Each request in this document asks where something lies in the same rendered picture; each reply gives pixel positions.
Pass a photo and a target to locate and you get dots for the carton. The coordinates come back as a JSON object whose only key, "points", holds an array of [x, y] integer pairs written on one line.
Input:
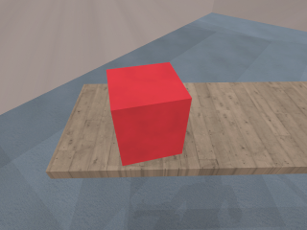
{"points": [[150, 109]]}

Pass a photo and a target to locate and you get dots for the table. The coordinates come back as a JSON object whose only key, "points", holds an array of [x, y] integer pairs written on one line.
{"points": [[233, 128]]}

